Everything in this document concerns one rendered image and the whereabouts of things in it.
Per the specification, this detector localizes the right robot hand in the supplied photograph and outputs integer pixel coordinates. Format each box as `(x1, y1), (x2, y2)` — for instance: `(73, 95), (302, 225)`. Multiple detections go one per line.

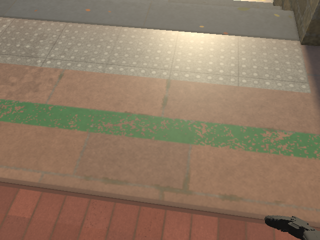
(264, 215), (320, 240)

